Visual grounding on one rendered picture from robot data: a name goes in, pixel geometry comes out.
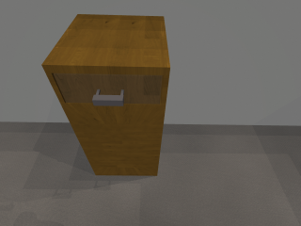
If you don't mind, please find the cabinet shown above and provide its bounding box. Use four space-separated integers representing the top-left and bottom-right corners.
41 14 170 176

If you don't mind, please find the drawer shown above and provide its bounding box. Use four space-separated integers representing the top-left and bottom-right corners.
54 73 163 105

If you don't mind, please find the handle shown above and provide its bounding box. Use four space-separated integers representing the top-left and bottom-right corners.
92 89 124 106

